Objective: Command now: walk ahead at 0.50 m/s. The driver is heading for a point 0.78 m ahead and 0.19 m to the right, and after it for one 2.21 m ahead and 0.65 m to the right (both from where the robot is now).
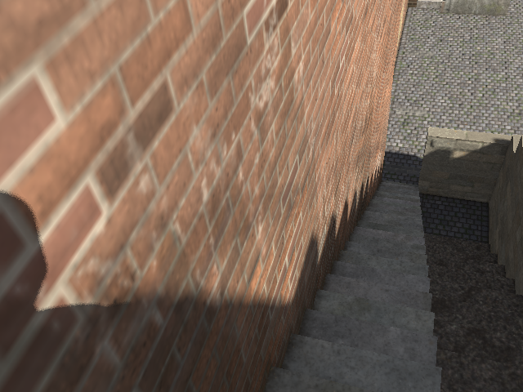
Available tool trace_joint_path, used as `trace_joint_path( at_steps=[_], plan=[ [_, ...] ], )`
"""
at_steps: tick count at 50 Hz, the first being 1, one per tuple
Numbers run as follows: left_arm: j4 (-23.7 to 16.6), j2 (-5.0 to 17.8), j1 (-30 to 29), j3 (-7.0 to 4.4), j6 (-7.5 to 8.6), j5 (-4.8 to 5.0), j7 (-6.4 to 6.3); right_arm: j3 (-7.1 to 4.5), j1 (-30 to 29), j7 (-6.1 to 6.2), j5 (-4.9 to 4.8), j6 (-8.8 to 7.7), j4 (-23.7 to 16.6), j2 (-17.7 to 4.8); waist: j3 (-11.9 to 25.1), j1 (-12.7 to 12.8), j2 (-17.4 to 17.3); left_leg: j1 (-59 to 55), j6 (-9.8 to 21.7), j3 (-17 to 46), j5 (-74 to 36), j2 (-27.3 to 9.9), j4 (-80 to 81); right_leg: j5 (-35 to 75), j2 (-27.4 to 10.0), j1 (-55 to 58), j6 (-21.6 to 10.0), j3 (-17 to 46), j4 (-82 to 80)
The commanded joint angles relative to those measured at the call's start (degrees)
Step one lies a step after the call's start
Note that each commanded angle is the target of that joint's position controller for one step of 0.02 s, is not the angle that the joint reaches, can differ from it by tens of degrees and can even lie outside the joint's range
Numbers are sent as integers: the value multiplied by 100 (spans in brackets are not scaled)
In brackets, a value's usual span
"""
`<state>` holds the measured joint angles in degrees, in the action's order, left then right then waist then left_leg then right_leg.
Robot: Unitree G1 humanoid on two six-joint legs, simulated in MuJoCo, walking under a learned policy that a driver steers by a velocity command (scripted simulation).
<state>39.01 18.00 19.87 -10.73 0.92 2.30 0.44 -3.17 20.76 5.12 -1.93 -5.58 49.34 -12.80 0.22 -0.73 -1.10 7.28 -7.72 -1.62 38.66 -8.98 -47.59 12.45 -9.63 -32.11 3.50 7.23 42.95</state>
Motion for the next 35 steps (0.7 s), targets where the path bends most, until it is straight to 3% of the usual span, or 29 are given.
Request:
trace_joint_path(
  at_steps=[1,2,3,4,5,6,7,8,10,12,13,14,15,16,17,18,19,21,23,25,26,27,28,29,30,31,32,33,35],
  plan=[
    [-485,-113,-223,350,-43,-15,463,-284,-913,78,156,19,-589,-1338,-18,186,-361,2068,956,276,-496,-699,78,1607,242,1740,-156,-402,-606],
    [143,304,1496,209,-175,-86,420,-327,-1522,-22,222,-50,-684,-1589,548,878,-486,2507,690,108,-827,-1009,-794,1753,323,3139,-205,-651,781],
    [1111,561,3626,112,-259,-62,295,-286,-1983,-313,248,13,-862,-1374,806,1686,500,2845,252,-696,13,-602,-2452,1723,824,4175,78,-1413,747],
    [1348,369,4392,240,-176,-510,220,-500,-2447,-433,98,16,-902,-1712,224,2413,1563,1810,-65,-1227,-351,203,-5330,1889,998,3203,74,-1680,-2073],
    [1313,491,3155,424,67,-476,81,-606,-1414,-343,-35,117,-346,-1220,-352,1658,1799,2897,217,-616,1647,480,-7288,1903,700,3522,-311,-1181,-2378],
    [1127,1095,2834,617,307,-740,137,-581,-70,-339,-119,40,-396,-328,-88,790,2746,4688,141,1001,1961,1076,-9113,5250,-100,4384,-434,251,-373],
    [1740,1159,3020,539,248,-739,172,-344,55,-415,93,19,-664,372,-311,205,4129,5856,252,586,1603,1151,-9918,7016,-4,4258,-809,490,-190],
    [1906,1101,3438,571,178,-608,149,-261,-436,-337,52,-77,-822,218,51,593,3060,6325,420,431,1178,836,-9872,5480,-365,4429,-906,826,-524],
    [1929,1250,2568,651,197,-582,-72,141,-1379,-382,-236,-23,-1345,711,766,340,804,6343,813,493,101,249,-9418,1301,-1434,3852,-1952,3068,-1058],
    [1646,995,918,839,595,-445,-272,336,-2183,-373,-336,336,-1889,288,53,54,-426,6453,977,2176,127,-343,-7943,-452,-2666,2677,-2311,4350,-1721],
    [1520,358,378,1042,615,-422,-289,282,-2519,-400,-393,463,-2015,14,-682,-183,-219,6935,1043,2015,-464,-192,-6784,-1218,-2315,2268,-1945,3650,-1717],
    [1436,87,244,1131,532,-323,-322,326,-2616,-426,-174,562,-2106,-62,-885,-200,-272,6555,955,1778,-926,-136,-5597,-1837,-1705,1566,-1767,2850,-1716],
    [1183,178,-84,1072,428,-301,-372,281,-2358,-460,-84,538,-1988,-339,-1057,-321,-694,5480,886,1333,-2156,-198,-3737,-2881,-1090,600,-1615,2039,-1949],
    [1237,312,-196,1008,292,-226,-486,289,-2136,-451,259,551,-1828,-423,-874,-438,-124,3835,841,1034,-4297,-207,-2363,-3539,-461,-269,-1536,1553,-2139],
    [1278,350,-85,973,209,-247,-501,238,-1727,-508,361,584,-1511,-387,-641,-418,162,2686,762,812,-5257,-92,-2466,-3506,-328,-685,-1497,1133,-1999],
    [1266,493,-14,889,99,-314,-436,201,-1195,-573,313,619,-1123,-385,-424,-435,113,1947,596,118,-5035,291,-2758,-3051,-160,-695,-1525,590,-1764],
    [1284,283,279,869,99,-178,-458,196,-1205,-636,187,671,-952,-420,-610,-147,163,3038,573,860,-5789,-167,-2375,-3917,-362,539,-1219,684,-1027],
    [1348,288,1213,769,-1,-267,-513,175,-3049,-765,-65,548,-1564,-600,-1342,1042,601,6054,296,838,-4988,-299,-581,-4649,-80,3219,-1276,965,-270],
    [1740,-315,2364,769,-78,-316,-745,300,-4181,-1046,69,291,-2180,-446,-1525,1595,161,7469,334,1269,-5752,-733,380,-4550,-327,4491,-1254,1539,276],
    [1270,36,760,699,-177,-369,-846,360,-3146,-1271,-145,279,-1732,-95,-1128,876,-146,4340,542,1064,-6721,-512,1353,-5378,-216,2064,-1125,1349,66],
    [1144,-163,-152,781,-313,-518,-659,234,-1633,-1184,-153,413,-1253,-326,-660,330,575,2045,812,839,-7593,-276,1195,-5270,-98,721,-930,1050,363],
    [664,-123,-770,821,-406,-313,-476,-7,-824,-1036,-54,591,-1001,-767,-194,-82,876,1046,956,1192,-5652,-182,1849,-4465,79,936,-781,864,455],
    [942,-623,-318,862,-436,-399,-233,-347,-51,-831,106,656,-418,-1619,590,18,598,-357,839,1655,-7118,-433,2271,-4451,692,1605,34,502,1947],
    [1103,58,-1036,660,-271,-371,-128,-435,1733,-743,97,628,79,-1816,1140,-1025,770,-1557,426,1001,-8435,-281,1883,-4426,887,1473,436,181,3077],
    [1305,-74,-1746,596,-109,-46,-188,-381,3178,-800,344,582,779,-1696,453,-2071,436,-1972,618,1243,-7168,-499,1717,-6742,1894,278,870,63,6143],
    [1126,-573,-1000,701,-175,-98,-264,-164,2575,-851,261,401,886,-1513,-347,-914,-1856,-1118,-201,560,-11252,-196,922,-7528,2276,-490,802,383,7525],
    [1402,-1094,1576,738,-223,-64,-231,-157,1721,-799,2,584,1001,-1736,10,702,-4164,-1267,201,1702,-10939,-391,749,-7054,2083,-1057,631,412,8163],
    [1463,-797,1549,838,-172,-75,-214,9,1013,-720,-56,677,548,-1110,618,510,-3117,-1055,534,1693,-8350,-600,1059,-6384,1647,-894,547,498,7367],
    [1016,-575,-39,763,-304,-18,-72,-29,-346,-815,172,621,128,-1429,1023,469,960,-522,275,2751,-7372,-1339,2059,-4930,1364,31,696,849,6697]
  ],
)
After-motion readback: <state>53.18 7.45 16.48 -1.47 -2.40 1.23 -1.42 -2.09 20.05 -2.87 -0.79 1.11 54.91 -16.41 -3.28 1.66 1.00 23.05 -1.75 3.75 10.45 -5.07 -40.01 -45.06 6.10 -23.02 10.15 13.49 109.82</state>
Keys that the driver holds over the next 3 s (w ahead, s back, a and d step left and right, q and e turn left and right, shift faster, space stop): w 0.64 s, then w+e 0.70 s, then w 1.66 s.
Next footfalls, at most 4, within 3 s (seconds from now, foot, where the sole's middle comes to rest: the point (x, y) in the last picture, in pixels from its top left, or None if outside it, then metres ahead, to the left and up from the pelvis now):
0.10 right None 0.12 -0.23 -0.90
0.60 left None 0.49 0.13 -1.09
1.08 right None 0.36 -0.24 -1.09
1.30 left None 0.50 -0.01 -1.09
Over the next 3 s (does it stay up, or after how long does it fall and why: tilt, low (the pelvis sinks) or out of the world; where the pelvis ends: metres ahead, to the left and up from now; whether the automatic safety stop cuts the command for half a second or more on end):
stays up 0.53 -0.17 -0.30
